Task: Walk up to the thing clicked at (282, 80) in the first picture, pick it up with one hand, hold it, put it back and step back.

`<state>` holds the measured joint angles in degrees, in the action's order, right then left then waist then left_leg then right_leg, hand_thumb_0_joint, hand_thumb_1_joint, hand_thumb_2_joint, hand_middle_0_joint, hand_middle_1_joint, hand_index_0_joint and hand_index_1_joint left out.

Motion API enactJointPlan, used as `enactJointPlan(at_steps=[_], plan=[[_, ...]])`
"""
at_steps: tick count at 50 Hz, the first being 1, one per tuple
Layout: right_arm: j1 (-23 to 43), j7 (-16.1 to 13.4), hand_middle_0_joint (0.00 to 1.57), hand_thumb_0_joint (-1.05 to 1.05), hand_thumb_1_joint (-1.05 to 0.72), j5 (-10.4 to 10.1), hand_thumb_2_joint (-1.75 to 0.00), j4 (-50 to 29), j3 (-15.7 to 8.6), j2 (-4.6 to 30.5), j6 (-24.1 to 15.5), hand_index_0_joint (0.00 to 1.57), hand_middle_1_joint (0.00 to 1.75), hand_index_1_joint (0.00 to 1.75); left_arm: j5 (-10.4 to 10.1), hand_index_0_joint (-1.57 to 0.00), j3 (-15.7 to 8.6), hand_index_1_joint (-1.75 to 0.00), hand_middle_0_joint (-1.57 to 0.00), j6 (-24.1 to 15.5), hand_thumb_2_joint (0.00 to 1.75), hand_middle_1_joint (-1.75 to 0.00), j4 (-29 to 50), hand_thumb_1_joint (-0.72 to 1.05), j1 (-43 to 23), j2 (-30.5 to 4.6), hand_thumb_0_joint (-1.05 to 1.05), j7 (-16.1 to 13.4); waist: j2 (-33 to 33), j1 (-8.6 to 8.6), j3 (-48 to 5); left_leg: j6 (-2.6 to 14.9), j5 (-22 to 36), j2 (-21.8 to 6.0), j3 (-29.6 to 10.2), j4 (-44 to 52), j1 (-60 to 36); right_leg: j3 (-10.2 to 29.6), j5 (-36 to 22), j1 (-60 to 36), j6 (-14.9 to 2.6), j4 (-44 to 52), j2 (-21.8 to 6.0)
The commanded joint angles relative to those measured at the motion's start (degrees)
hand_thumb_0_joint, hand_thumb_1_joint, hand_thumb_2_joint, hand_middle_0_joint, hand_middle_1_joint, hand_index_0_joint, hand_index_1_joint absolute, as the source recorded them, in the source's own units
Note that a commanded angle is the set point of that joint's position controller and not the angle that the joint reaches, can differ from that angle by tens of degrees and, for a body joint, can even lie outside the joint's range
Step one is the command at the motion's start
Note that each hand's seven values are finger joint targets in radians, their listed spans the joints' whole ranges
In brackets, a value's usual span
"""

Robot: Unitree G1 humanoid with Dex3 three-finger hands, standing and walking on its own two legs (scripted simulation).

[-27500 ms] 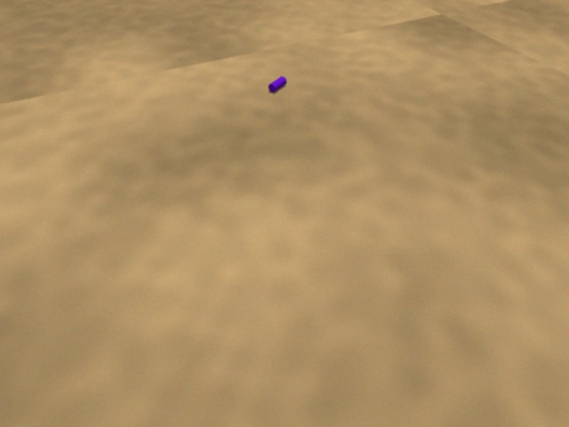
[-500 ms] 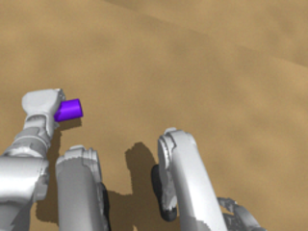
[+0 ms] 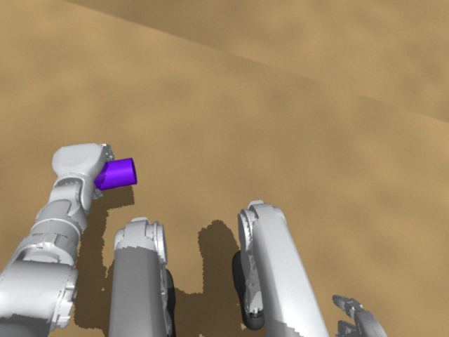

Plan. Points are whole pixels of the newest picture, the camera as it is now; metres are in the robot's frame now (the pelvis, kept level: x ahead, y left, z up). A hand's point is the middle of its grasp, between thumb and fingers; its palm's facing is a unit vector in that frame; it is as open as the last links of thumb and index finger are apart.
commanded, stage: lift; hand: left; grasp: from above
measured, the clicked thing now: (102, 176) +0.43 +0.21 -0.18
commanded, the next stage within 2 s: hold in 1.20 s
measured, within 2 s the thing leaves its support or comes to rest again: neither
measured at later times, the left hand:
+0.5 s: hand (32, 183) +0.36 +0.23 +0.05, palm faces -0.43 -0.10 -0.90, open 8.9 cm
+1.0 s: hand out of the picture +0.37 +0.23 +0.20, palm faces -0.46 -0.10 -0.88, open 8.8 cm
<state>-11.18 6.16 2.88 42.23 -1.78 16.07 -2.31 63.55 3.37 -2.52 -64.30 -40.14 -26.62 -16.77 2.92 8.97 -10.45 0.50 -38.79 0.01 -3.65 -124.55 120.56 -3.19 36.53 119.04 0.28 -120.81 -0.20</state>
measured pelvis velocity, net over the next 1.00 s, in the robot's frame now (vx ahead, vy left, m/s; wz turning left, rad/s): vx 0.06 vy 0.00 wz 0.04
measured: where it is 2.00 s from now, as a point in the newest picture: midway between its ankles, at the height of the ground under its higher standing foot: (208, 314)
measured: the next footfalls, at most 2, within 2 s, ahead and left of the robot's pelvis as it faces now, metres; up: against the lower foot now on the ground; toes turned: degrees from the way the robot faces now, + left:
none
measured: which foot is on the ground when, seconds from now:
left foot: down 0.00-1.00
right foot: down 0.00-1.00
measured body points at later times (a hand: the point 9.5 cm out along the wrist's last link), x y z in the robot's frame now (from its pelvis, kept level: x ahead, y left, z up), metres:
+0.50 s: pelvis +0.01 +0.00 +0.16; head +0.14 +0.02 +0.59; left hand +0.38 +0.23 +0.10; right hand +0.14 -0.26 +0.03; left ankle +0.08 +0.12 -0.37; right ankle +0.10 -0.12 -0.37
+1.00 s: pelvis +0.06 +0.00 +0.30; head +0.12 +0.01 +0.75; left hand +0.39 +0.23 +0.25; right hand +0.14 -0.26 +0.18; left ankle +0.08 +0.12 -0.37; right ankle +0.10 -0.12 -0.37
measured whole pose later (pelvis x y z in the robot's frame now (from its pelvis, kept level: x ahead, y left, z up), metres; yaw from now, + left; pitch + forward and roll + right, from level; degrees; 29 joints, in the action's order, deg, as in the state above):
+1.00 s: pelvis +0.06 +0.00 +0.30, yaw +2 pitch +14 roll -1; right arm -15.4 -3.5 -2.0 42.9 -1.5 14.0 0.3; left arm 56.9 11.3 3.8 -49.5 -18.5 -20.4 -11.0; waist 1.6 4.9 -7.1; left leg 0.5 -26.4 -0.9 0.1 -60.1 47.9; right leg 0.2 24.2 48.0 0.5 -58.0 0.6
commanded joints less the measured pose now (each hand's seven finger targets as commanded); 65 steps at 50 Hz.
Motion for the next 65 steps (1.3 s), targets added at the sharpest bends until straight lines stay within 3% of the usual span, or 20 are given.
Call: enactJointPlan(at_steps=[1,5,7,8,10,11,15,17,23,27,28,37,39,46,48,49,52,54,59,65], plan=[[-7.88,-2.2,0.2,0.0,-0.9,-1.19,-0.9,-4.61,-4.76,11.9,-0.21,0.2,0.3,0.3,-1.71,-1.05,-1.77,-0.47,-1.06,0.19,0.63,-0.47,16.02,0.67,-16.06,-12.32,0.0,-1.01,6.85,-0.18,-36.71,1.28,5.28,1.48,2.25,20.01,-29.18,-1.69,-6.59,-24.51,-3.0,18.45,1.89],[-6.98,-3.72,0.2,0.0,-0.9,-1.79,-0.9,-5.54,-4.6,10.92,0.11,0.2,0.3,0.3,-3.34,-1.05,-0.26,-0.46,-1.05,0.99,0.61,-0.45,21.64,0.66,-13.61,-10.99,0.0,0.06,6.56,-0.41,-36.45,1.14,4.88,1.47,2.71,23.66,-33.16,-0.92,-5.85,-28.12,-2.75,22.69,1.87],[-6.55,-4.5,0.2,0.0,-0.9,-2.31,-0.9,-5.68,-4.67,11.02,0.3,0.2,0.3,0.3,-3.45,-1.06,-1.29,-0.46,-1.07,1.49,0.62,-0.45,24.3,0.67,-12.17,-12.84,0.0,0.1,7.45,-1.34,-37.69,1.0,5.71,1.58,2.44,25.79,-35.73,-0.69,-6.5,-30.32,-2.72,23.88,1.7],[-6.11,-4.73,0.2,0.0,-0.9,-2.33,-0.9,-6.05,-4.65,10.45,0.33,0.2,0.3,0.3,-4.01,-1.05,0.31,-0.46,-1.07,1.78,0.63,-0.44,24.51,0.66,-10.96,-10.52,0.0,0.36,7.0,-0.93,-37.2,0.86,5.8,1.44,2.28,27.01,-37.37,-0.75,-6.69,-31.2,-2.75,24.68,1.92],[-5.71,-5.61,0.2,0.0,-0.9,-2.79,-0.9,-6.12,-4.57,10.04,0.56,0.2,0.3,0.3,-4.23,-1.07,0.12,-0.45,-1.09,2.46,0.64,-0.43,27.47,0.67,-10.39,-11.08,0.0,0.34,6.69,-1.1,-36.67,0.86,5.91,1.43,2.24,29.27,-39.76,-0.53,-6.75,-33.06,-2.6,27.09,1.93],[-5.46,-6.1,0.2,0.0,-0.9,-3.0,-0.9,-6.04,-4.51,10.26,0.56,0.2,0.3,0.3,-4.35,-1.08,-0.64,-0.44,-1.09,2.99,0.62,-0.42,27.63,0.68,-9.98,-12.07,0.0,0.33,6.31,-1.05,-35.35,0.92,5.12,1.43,1.95,30.49,-40.4,-0.31,-6.05,-33.13,-2.46,28.27,1.63],[-4.07,-7.43,0.2,0.0,-0.9,-3.68,-0.9,-6.13,-4.4,9.62,0.76,0.2,0.3,0.3,-4.57,-1.09,0.79,-0.42,-1.1,4.87,0.6,-0.4,28.34,0.69,-5.82,-9.54,0.0,0.74,7.63,-2.12,-34.45,0.19,5.44,1.04,0.76,36.98,-48.5,-0.63,-6.47,-36.27,-2.52,31.96,1.75],[-3.42,-8.01,0.2,0.0,-0.9,-3.95,-0.9,-6.22,-4.11,8.87,0.77,0.2,0.3,0.3,-5.74,-1.09,1.98,-0.42,-1.11,5.47,0.6,-0.39,30.31,0.68,-5.89,-7.87,0.0,1.01,6.61,-1.45,-32.51,0.34,4.86,1.08,0.72,39.64,-49.72,-0.41,-6.0,-39.06,-2.31,35.02,1.8],[-1.88,-9.82,0.2,0.0,-0.91,-4.73,-0.91,-6.41,-3.21,6.94,1.03,0.2,0.3,0.3,-7.56,-1.12,1.85,-0.36,-1.15,7.09,0.57,-0.33,32.16,0.7,-2.37,-9.38,0.0,1.66,2.89,-2.03,-28.75,0.94,6.23,1.45,2.94,45.9,-55.25,2.04,-5.26,-51.32,-2.0,45.5,2.43],[-2.11,-10.88,0.2,0.0,-0.9,-5.24,-0.9,-5.48,-2.67,6.79,1.29,0.2,0.3,0.3,-7.91,-1.12,2.63,-0.33,-1.16,7.6,0.56,-0.28,31.28,0.69,0.74,-8.1,0.0,2.35,3.11,-2.87,-25.19,0.44,8.42,0.71,1.93,52.79,-63.0,1.61,-7.73,-55.4,-1.89,50.02,2.39],[-2.32,-11.06,0.2,0.0,-0.9,-5.22,-0.91,-4.84,-2.64,6.49,1.2,0.2,0.3,0.3,-7.8,-1.11,3.52,-0.32,-1.16,7.6,0.57,-0.27,30.86,0.66,0.16,-6.82,0.0,2.57,3.42,-2.12,-24.03,0.4,10.19,0.56,2.19,53.6,-64.53,1.75,-9.54,-56.58,-1.82,51.4,2.46],[-4.09,-11.14,0.2,0.0,-0.9,-5.21,-0.91,-3.69,-2.28,6.23,0.78,0.2,0.3,0.3,-7.41,-1.1,3.75,-0.32,-1.15,7.21,0.57,-0.26,24.9,0.65,3.11,-5.81,0.0,2.73,1.5,-3.66,-16.69,0.27,16.56,0.5,2.31,64.91,-74.93,2.36,-15.1,-68.72,-1.7,62.89,2.47],[-4.25,-10.88,0.2,0.0,-0.9,-4.91,-0.91,-3.99,-2.37,6.27,0.6,0.2,0.3,0.3,-7.54,-1.12,5.02,-0.33,-1.18,6.81,0.62,-0.26,25.15,0.67,1.82,-3.84,0.0,2.9,1.61,-3.31,-16.87,0.08,17.79,0.17,2.06,67.28,-78.51,1.97,-16.34,-70.59,-1.64,64.68,2.55],[-5.77,-10.15,0.2,0.0,-0.9,-4.91,-0.91,-4.61,-2.73,6.57,0.83,0.2,0.3,0.3,-6.46,-1.06,3.07,-0.33,-1.13,5.92,0.63,-0.26,26.11,0.59,3.7,-6.22,0.0,2.98,1.13,-4.7,-14.59,-0.02,24.06,0.61,2.68,73.37,-85.1,2.89,-22.43,-79.23,-1.36,71.3,2.24],[-5.62,-9.87,0.2,0.0,-0.9,-4.85,-0.9,-5.0,-2.67,6.45,0.89,0.2,0.3,0.3,-6.56,-1.05,3.91,-0.32,-1.12,5.88,0.62,-0.24,26.35,0.57,3.07,-4.9,0.0,2.89,0.18,-4.32,-14.12,-0.1,24.48,0.56,2.67,75.28,-87.27,2.77,-22.92,-80.99,-1.28,73.09,2.14],[-5.55,-9.82,0.2,0.0,-0.9,-4.88,-0.9,-5.02,-2.83,6.68,0.9,0.2,0.3,0.3,-6.21,-1.05,2.63,-0.32,-1.12,5.86,0.63,-0.25,26.48,0.58,3.5,-6.67,0.0,2.68,1.16,-4.88,-13.89,-0.26,24.55,0.59,2.79,76.14,-88.12,2.94,-22.77,-81.58,-1.35,73.67,2.15],[-5.69,-9.55,0.2,0.0,-0.9,-4.86,-0.9,-5.11,-2.92,6.47,1.1,0.2,0.3,0.3,-6.23,-1.04,3.67,-0.31,-1.11,5.84,0.63,-0.24,26.95,0.56,3.08,-5.32,0.0,2.93,0.37,-4.47,-13.7,-0.24,26.58,0.61,2.89,78.12,-90.52,3.17,-24.87,-84.65,-1.19,76.2,2.03],[-5.58,-9.6,0.2,0.0,-0.9,-5.01,-0.9,-5.09,-3.19,6.69,1.18,0.2,0.3,0.3,-6.37,-1.04,2.64,-0.32,-1.11,5.7,0.63,-0.24,27.6,0.56,3.31,-7.02,0.0,3.02,0.34,-4.8,-13.85,-0.08,27.8,0.88,3.45,79.16,-92.43,3.49,-26.5,-87.17,-0.89,77.84,1.82],[-5.59,-9.34,0.2,0.0,-0.89,-4.99,-0.9,-5.23,-3.4,6.73,1.14,0.2,0.3,0.3,-6.41,-1.04,3.6,-0.32,-1.1,4.84,0.63,-0.25,26.92,0.56,3.81,-5.05,0.0,3.8,0.74,-4.57,-11.76,-0.63,30.02,0.57,2.99,82.5,-96.23,3.11,-27.44,-88.44,-1.03,80.42,2.07],[-4.94,-9.09,0.2,0.0,-0.89,-5.04,-0.9,-5.49,-3.7,6.95,1.44,0.2,0.3,0.3,-6.35,-1.04,3.34,-0.35,-1.11,4.11,0.66,-0.28,26.68,0.57,4.51,-5.46,0.0,4.44,-0.45,-5.04,-10.77,-0.5,33.15,0.71,3.33,84.97,-99.35,3.03,-30.24,-92.04,-0.89,83.17,1.97]])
